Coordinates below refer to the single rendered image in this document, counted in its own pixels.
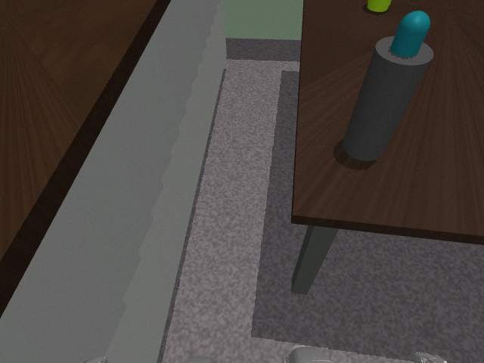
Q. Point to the table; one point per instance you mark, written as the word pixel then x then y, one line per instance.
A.
pixel 429 182

